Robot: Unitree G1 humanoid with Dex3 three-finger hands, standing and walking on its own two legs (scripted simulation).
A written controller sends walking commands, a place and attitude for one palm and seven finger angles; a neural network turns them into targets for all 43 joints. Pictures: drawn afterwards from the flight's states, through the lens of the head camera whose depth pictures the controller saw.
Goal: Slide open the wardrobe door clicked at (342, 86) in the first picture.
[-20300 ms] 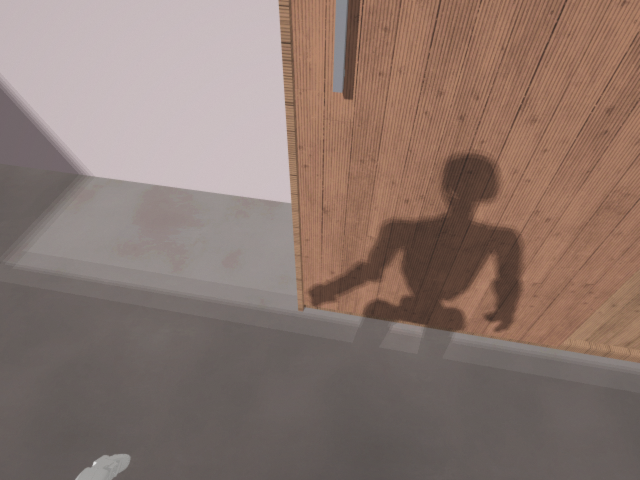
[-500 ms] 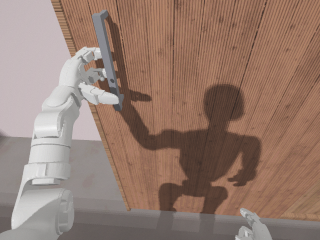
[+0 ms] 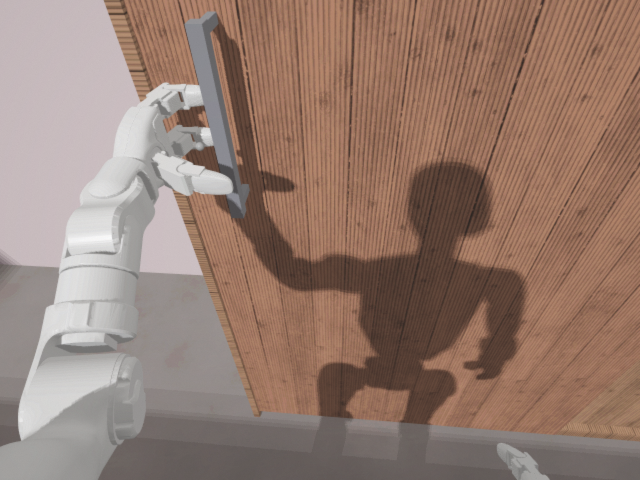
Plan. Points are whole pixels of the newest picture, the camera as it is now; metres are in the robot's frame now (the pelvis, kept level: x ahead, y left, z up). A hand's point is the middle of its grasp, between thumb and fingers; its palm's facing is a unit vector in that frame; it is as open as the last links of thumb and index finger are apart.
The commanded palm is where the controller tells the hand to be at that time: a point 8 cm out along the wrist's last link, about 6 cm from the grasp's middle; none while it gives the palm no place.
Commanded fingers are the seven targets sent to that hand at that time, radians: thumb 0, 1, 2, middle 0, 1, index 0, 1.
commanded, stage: slide the fingers in behind the handle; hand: left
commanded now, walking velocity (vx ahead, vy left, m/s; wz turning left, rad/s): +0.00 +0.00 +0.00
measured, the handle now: (225, 127) +0.46 +0.14 +0.25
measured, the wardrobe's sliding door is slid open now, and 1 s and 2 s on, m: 0.00 0.00 0.00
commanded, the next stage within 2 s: move the hooked fingers beside the handle in 0.80 s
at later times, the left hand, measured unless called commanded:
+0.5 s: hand (216, 149) +0.41 +0.14 +0.25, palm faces -0.03 -1.00 +0.01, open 13.9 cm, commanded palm +0.38 +0.20 +0.24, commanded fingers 0.00 -0.50 0.30 -0.30 -1.20 -0.30 -1.20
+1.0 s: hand (213, 154) +0.39 +0.14 +0.25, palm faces -0.01 -1.00 -0.01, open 14.2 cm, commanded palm +0.37 +0.19 +0.24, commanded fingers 0.00 -0.50 0.30 -0.30 -1.20 -0.30 -1.20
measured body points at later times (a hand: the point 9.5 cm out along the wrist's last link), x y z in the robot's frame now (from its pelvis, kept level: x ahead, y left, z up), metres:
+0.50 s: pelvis -0.01 +0.00 +0.00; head -0.03 -0.01 +0.45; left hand +0.40 +0.20 +0.25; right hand +0.14 -0.24 -0.10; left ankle +0.03 +0.12 -0.74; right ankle -0.04 -0.11 -0.74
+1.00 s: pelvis +0.00 +0.00 +0.00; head -0.03 -0.02 +0.45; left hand +0.39 +0.20 +0.25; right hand +0.18 -0.23 -0.09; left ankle +0.03 +0.12 -0.74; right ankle -0.04 -0.11 -0.74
